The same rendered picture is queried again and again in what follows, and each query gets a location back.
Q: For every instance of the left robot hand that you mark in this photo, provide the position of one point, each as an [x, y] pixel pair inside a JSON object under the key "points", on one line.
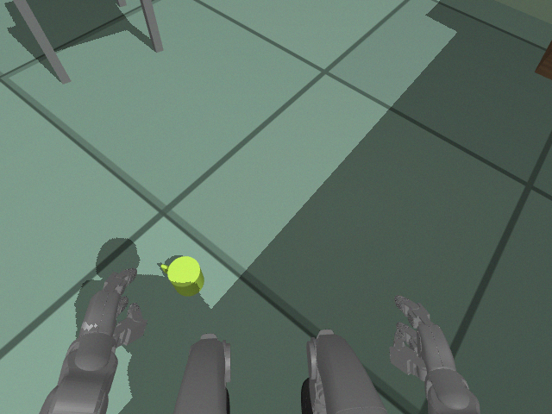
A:
{"points": [[106, 305]]}

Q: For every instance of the right robot arm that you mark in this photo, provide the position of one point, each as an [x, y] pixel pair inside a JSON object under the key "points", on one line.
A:
{"points": [[447, 392]]}

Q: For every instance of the left robot arm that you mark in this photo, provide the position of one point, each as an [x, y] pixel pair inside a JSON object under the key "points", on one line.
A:
{"points": [[86, 377]]}

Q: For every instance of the mug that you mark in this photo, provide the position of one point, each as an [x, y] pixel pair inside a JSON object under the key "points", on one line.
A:
{"points": [[185, 275]]}

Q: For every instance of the right robot hand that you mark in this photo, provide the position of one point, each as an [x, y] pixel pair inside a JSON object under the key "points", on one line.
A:
{"points": [[428, 347]]}

